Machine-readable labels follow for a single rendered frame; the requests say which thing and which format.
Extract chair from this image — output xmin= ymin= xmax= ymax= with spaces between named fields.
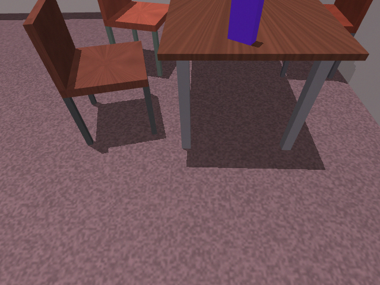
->
xmin=280 ymin=0 xmax=373 ymax=78
xmin=97 ymin=0 xmax=169 ymax=76
xmin=23 ymin=0 xmax=157 ymax=145

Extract table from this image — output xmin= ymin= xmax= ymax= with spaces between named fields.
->
xmin=157 ymin=0 xmax=369 ymax=150

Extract carton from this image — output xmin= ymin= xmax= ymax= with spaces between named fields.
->
xmin=227 ymin=0 xmax=264 ymax=45

